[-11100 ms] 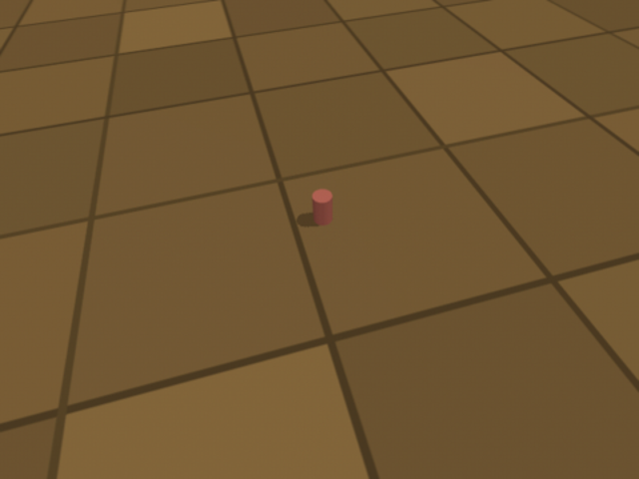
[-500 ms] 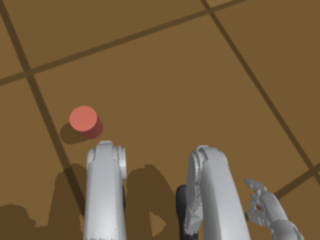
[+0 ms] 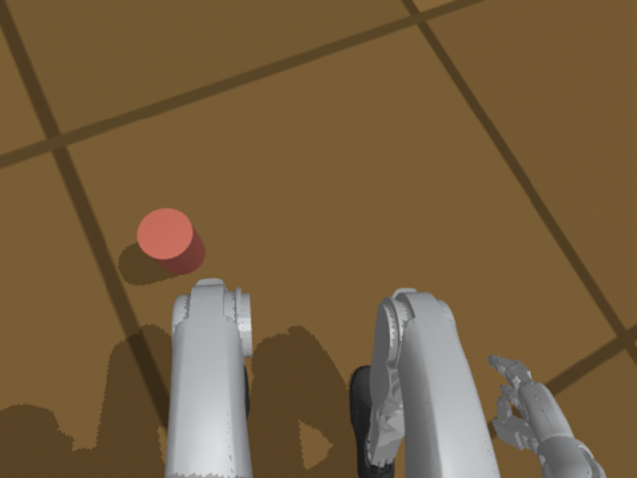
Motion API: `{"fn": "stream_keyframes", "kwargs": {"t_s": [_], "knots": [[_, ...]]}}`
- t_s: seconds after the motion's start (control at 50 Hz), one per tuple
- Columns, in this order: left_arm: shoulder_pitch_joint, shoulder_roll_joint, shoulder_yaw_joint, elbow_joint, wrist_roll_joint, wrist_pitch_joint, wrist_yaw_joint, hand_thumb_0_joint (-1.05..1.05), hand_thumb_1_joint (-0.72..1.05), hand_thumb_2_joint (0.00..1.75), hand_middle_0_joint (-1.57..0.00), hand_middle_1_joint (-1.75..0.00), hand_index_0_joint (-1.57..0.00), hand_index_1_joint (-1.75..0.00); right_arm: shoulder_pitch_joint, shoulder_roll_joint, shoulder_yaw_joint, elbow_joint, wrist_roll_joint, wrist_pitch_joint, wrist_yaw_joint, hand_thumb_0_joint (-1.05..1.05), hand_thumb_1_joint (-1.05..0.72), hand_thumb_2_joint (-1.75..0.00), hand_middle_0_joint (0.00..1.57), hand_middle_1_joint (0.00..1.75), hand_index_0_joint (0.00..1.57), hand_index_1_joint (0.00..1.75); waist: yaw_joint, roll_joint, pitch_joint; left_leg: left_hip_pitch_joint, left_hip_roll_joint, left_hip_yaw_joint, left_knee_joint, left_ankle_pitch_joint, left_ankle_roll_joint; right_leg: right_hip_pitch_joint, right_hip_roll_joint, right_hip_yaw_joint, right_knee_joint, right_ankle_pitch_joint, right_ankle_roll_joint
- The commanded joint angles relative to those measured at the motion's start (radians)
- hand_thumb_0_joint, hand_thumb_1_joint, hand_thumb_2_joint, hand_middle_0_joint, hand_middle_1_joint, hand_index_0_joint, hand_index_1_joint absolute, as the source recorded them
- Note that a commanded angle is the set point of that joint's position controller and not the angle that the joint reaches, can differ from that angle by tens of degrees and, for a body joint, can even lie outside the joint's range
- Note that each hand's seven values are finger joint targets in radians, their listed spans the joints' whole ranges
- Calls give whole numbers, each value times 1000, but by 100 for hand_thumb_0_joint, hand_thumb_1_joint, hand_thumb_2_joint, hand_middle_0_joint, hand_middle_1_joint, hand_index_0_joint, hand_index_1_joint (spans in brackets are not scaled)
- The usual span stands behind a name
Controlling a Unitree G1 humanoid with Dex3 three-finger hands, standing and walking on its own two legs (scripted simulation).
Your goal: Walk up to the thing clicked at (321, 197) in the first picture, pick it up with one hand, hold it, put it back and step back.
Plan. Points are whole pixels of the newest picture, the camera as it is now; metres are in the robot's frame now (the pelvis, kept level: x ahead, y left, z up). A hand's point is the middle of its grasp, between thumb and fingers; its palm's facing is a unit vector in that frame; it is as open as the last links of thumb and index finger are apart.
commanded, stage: go down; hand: left
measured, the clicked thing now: (175, 244) +0.42 +0.27 -0.30
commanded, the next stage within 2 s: approach in 0.12 s
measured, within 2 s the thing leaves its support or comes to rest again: neither
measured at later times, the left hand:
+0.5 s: hand out of the picture +0.33 +0.43 -0.05, palm faces +0.30 -0.95 -0.01, open 17.3 cm
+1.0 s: hand (130, 253) +0.38 +0.32 -0.23, palm faces +0.17 -0.98 +0.07, open 17.6 cm
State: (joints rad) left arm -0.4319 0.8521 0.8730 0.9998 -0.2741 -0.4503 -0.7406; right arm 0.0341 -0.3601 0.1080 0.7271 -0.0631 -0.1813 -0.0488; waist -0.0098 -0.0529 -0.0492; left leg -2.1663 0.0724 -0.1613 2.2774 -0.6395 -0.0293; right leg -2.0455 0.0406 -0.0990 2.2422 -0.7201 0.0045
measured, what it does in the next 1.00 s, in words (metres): lowers itself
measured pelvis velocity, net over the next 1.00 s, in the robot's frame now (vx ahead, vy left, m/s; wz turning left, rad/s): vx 0.00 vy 0.01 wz -0.13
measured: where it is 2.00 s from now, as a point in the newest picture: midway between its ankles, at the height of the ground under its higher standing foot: (301, 444)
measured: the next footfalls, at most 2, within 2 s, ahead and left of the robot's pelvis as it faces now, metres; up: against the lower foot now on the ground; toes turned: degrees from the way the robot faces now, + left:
none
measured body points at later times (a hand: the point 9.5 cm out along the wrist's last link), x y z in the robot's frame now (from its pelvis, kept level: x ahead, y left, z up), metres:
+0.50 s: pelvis +0.00 +0.00 -0.02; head +0.22 +0.09 +0.37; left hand +0.31 +0.48 -0.04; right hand +0.21 -0.26 -0.12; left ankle +0.10 +0.14 -0.34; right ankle +0.09 -0.12 -0.34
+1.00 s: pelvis +0.00 +0.01 -0.08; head +0.24 +0.16 +0.27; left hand +0.37 +0.37 -0.24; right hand +0.21 -0.24 -0.14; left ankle +0.10 +0.14 -0.34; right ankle +0.09 -0.12 -0.34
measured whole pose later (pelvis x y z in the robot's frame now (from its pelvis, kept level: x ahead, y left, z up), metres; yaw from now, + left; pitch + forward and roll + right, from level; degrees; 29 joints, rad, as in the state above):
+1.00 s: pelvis +0.00 +0.01 -0.08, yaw -7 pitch +17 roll -12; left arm -0.52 0.77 0.70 1.35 -0.31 -0.93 -0.59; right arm -0.20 -0.35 0.39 0.66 -0.27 -0.11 0.02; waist -0.13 -0.24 0.20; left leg -2.23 0.08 -0.34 2.62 -0.72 -0.05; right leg -2.08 0.11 -0.20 2.48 -0.74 0.04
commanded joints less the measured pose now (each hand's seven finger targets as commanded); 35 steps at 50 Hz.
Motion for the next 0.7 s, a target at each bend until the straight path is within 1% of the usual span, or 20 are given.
{"fn": "stream_keyframes", "kwargs": {"t_s": [0.0,0.04,0.08,0.16,0.18,0.2,0.22,0.24,0.28,0.3,0.36,0.38,0.4,0.42,0.46,0.54,0.56,0.62,0.66,0.68], "knots": [[-126,452,103,-201,-52,-58,4,0,-47,12,-3,-8,-2,-9,100,-234,-84,-49,4,-22,-22,0,-92,-91,20,30,20,30,52,259,-620,494,-8,75,-282,59,45,223,27,-25,-248,87,-48],[-111,435,94,-194,-52,-54,1,0,-46,13,-2,-8,-2,-9,102,-234,-85,-49,4,-21,-24,0,-92,-91,20,30,20,30,50,260,-625,508,-8,77,-277,80,44,221,27,-23,-250,104,-47],[-109,425,84,-189,-51,-48,-2,0,-44,13,-2,-8,-1,-8,100,-233,-85,-48,7,-21,-23,0,-92,-91,20,30,20,30,45,262,-603,505,-5,64,-296,45,43,198,28,-33,-242,80,-48],[-104,419,93,-178,-67,-49,-8,0,-44,12,-2,-7,-1,-8,102,-235,-82,-45,9,-21,-23,0,-92,-91,20,30,20,30,44,253,-603,506,-7,59,-286,72,43,197,28,-37,-234,101,-49],[-103,428,101,-189,-70,-51,-6,0,-45,12,-3,-7,-1,-8,100,-234,-82,-45,8,-20,-23,0,-92,-91,20,30,20,30,55,253,-611,503,-8,66,-282,84,43,209,27,-31,-238,109,-48],[-124,433,99,-206,-71,-54,-7,0,-48,18,-6,-11,-2,-15,102,-232,-83,-46,9,-21,-23,0,-94,-91,20,30,20,30,51,260,-616,501,-8,68,-281,83,43,209,28,-30,-238,107,-48],[-112,412,86,-180,-73,-54,-9,0,-54,10,-6,-8,-3,-11,99,-229,-82,-45,9,-23,-23,0,-91,-91,20,30,20,30,44,242,-603,490,-7,70,-274,81,45,207,28,-26,-245,104,-46],[-103,371,71,-138,-78,-53,-15,0,-55,9,-7,-8,-3,-11,99,-227,-79,-43,7,-25,-22,0,-92,-91,20,30,20,30,28,217,-583,474,-6,67,-265,83,46,204,30,-28,-245,104,-44],[-120,330,54,-107,-93,-73,-25,0,-54,11,-6,-9,-2,-12,89,-225,-75,-42,5,-31,-23,0,-91,-91,20,30,20,30,2,180,-554,433,-7,64,-241,71,50,200,31,-29,-244,100,-41],[-120,306,44,-77,-99,-84,-31,0,-55,10,-6,-8,-3,-11,84,-225,-72,-40,1,-35,-23,0,-91,-91,20,30,20,30,-1,169,-533,419,-7,63,-229,69,50,185,32,-31,-234,99,-42],[-140,279,28,-5,-119,-132,-50,0,-53,10,-5,-8,-3,-11,65,-231,-56,-48,-9,-45,-18,0,-90,-91,20,30,20,30,-26,147,-516,396,-4,48,-191,73,49,170,38,-51,-198,107,-41],[-148,264,17,26,-124,-149,-53,0,-51,10,-5,-7,-2,-10,52,-232,-48,-55,-15,-48,-16,0,-90,-91,20,30,20,30,-27,132,-501,380,-5,50,-176,69,47,165,39,-53,-193,103,-40],[-165,246,-3,59,-125,-165,-56,0,-53,9,-5,-7,-3,-10,44,-237,-42,-63,-18,-50,-16,0,-91,-91,20,30,20,30,-43,128,-494,379,-3,44,-164,58,45,144,41,-60,-180,97,-41],[-175,260,0,71,-124,-182,-55,0,-50,11,-5,-8,-2,-10,36,-240,-38,-65,-24,-51,-13,0,-90,-91,20,30,20,30,-33,132,-483,373,-1,46,-155,51,43,138,42,-60,-174,91,-42],[-222,300,7,64,-114,-222,-47,0,-53,10,-5,-6,-2,-9,17,-245,-23,-68,-40,-50,-10,0,-90,-90,20,30,20,30,-36,162,-490,374,1,48,-134,46,39,151,45,-64,-160,91,-41],[-231,352,12,94,-81,-290,-22,0,-54,9,-6,-7,-3,-10,-17,-261,10,-82,-76,-38,1,0,-90,-90,20,30,20,30,-31,212,-514,398,9,47,-94,53,31,165,53,-75,-119,98,-40],[-235,380,24,96,-72,-308,-12,0,-53,9,-6,-6,-3,-9,-29,-266,21,-82,-89,-32,2,0,-90,-90,20,30,20,30,-26,227,-525,404,12,47,-81,63,28,183,54,-77,-108,109,-38],[-204,410,41,115,-63,-362,13,0,-54,9,-6,-8,-3,-10,-60,-273,53,-87,-118,-14,11,0,-91,-91,20,30,20,30,-20,256,-545,419,20,39,-43,99,25,205,64,-88,-77,138,-36],[-197,383,28,112,-67,-398,26,0,-55,9,-6,-8,-3,-10,-87,-282,73,-89,-137,1,15,0,-92,-91,20,30,20,30,-35,302,-542,460,27,26,-29,136,20,200,65,-100,-52,167,-36],[-191,391,34,102,-66,-414,33,0,-54,9,-6,-8,-3,-11,-92,-287,79,-87,-147,7,16,0,-92,-91,20,30,20,30,-33,320,-548,474,30,18,-18,153,17,197,69,-106,-39,181,-36]]}}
